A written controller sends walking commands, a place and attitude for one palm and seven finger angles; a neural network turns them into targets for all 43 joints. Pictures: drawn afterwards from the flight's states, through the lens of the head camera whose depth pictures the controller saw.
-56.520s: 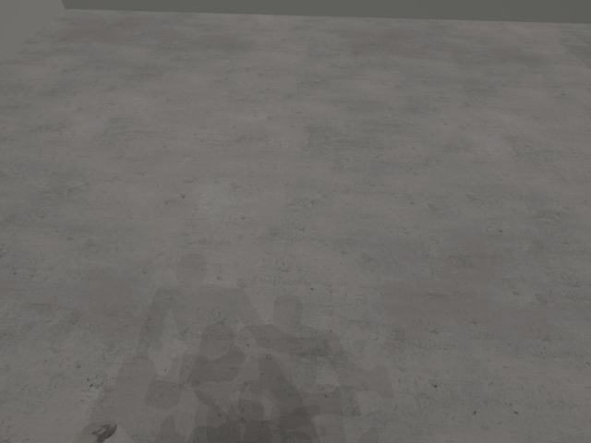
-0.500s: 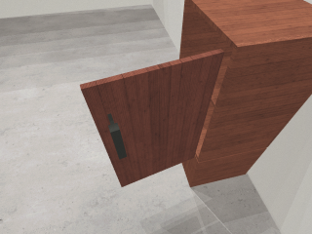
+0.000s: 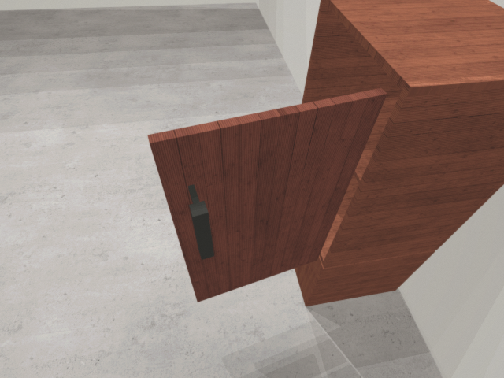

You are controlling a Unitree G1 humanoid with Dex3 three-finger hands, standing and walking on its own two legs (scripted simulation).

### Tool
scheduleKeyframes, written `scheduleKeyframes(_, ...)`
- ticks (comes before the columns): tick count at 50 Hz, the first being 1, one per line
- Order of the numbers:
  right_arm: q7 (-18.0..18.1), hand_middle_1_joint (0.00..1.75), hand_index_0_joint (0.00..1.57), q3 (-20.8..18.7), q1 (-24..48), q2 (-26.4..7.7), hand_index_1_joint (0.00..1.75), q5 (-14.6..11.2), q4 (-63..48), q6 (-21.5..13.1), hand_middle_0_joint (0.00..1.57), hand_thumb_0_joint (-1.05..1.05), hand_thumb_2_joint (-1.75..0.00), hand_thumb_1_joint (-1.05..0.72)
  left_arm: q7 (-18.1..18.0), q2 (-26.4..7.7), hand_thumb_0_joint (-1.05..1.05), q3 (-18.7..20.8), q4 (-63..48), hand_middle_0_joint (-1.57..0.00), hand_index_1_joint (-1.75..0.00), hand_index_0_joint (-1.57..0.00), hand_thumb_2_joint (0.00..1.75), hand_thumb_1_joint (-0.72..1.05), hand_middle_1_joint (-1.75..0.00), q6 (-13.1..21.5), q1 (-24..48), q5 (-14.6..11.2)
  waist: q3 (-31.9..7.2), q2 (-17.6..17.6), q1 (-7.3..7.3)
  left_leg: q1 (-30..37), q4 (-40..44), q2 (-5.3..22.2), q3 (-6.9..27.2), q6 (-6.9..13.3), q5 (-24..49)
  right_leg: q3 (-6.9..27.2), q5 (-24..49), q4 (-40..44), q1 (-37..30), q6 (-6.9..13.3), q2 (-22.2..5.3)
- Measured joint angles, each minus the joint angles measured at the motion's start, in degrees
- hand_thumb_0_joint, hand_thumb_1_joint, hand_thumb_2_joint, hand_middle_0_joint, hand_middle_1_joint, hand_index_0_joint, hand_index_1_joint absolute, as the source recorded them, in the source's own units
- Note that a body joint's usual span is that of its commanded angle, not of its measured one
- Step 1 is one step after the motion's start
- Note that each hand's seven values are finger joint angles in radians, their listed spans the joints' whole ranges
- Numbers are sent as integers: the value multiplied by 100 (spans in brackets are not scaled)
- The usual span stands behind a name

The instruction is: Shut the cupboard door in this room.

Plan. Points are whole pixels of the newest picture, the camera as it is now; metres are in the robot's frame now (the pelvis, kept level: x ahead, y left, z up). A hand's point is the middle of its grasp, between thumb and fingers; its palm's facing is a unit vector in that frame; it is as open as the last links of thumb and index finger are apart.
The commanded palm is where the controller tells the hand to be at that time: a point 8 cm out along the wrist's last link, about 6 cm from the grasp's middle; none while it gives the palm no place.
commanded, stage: come to a stop and stand still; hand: left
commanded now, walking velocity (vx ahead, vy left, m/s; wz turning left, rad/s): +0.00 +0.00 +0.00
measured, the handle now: (199, 222) +0.35 +0.12 +0.03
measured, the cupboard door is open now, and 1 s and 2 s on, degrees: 100 100 100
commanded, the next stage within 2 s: look again from close up in 0.56 s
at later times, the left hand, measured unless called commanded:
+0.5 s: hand out of the picture +0.01 +0.19 -0.18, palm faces +0.04 -0.98 -0.18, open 7.3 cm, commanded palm none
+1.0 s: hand out of the picture -0.02 +0.22 -0.18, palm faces +0.01 -0.98 -0.21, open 7.3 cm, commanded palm none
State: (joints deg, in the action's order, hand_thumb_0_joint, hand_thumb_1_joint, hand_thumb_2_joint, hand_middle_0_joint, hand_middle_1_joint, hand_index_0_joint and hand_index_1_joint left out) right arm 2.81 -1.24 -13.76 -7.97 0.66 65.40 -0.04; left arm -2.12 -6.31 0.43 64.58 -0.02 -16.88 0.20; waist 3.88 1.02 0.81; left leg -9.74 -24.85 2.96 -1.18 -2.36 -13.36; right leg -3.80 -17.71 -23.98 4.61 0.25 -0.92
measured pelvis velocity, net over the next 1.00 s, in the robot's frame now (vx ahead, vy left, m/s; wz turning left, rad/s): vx -0.04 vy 0.04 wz -0.01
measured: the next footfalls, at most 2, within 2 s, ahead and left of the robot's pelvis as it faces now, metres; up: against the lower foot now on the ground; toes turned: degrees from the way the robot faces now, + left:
right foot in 1.98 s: +0.09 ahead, -0.14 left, +0.00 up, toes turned +14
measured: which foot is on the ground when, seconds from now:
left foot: down 0.00-1.00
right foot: down 0.00-1.00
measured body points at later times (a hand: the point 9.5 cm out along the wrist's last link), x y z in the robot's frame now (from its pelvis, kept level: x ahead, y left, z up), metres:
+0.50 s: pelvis +0.01 +0.02 +0.00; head +0.03 +0.03 +0.45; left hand +0.01 +0.25 -0.16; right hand +0.01 -0.20 -0.15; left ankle +0.00 +0.14 -0.74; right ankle -0.05 -0.11 -0.74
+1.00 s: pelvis -0.04 +0.04 -0.01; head -0.05 +0.05 +0.44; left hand -0.02 +0.28 -0.16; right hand +0.01 -0.19 -0.15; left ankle +0.00 +0.14 -0.74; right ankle -0.05 -0.11 -0.74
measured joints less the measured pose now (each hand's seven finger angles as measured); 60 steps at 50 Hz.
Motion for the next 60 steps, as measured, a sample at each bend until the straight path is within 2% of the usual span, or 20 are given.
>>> scheduleKeyframes(33,-46,30,20,42,-37,-31,30,-21,-40,-102,20,1,-90,-92,-15,-286,0,44,-116,-20,-30,-20,90,91,-30,23,234,13,-12,64,-28,150,205,-238,-134,229,47,103,112,245,-144,-232,-241)
scheduleKeyframes(37,-114,30,20,64,25,-188,30,-22,-334,-134,20,1,-90,-92,-143,-238,0,-50,-214,-20,-30,-20,90,91,-30,217,168,60,-16,-89,-87,-291,-388,-162,-140,247,-45,126,138,-21,151,-237,-186)
scheduleKeyframes(40,-119,30,20,50,6,-253,30,-19,-536,-138,20,1,-90,-91,-149,-268,0,-80,-334,-21,-30,-20,90,91,-30,174,92,56,-82,-132,-133,-376,-589,-177,-128,299,-251,121,-61,-359,297,-269,-211)
scheduleKeyframes(48,-183,30,19,66,46,-219,30,10,-711,40,20,1,-90,-91,-51,-395,0,-117,-549,-20,-30,-20,90,91,-30,-35,42,73,-223,-87,-49,-467,-748,-237,-159,367,-159,164,-49,-650,449,-278,-279)
scheduleKeyframes(60,-254,30,20,96,-214,-187,30,5,-610,37,20,1,-90,-91,4,-454,0,-146,-501,-20,-30,-20,90,91,-30,-29,-359,76,-315,23,-15,-597,-362,-274,-210,388,201,223,236,-435,677,-293,-299)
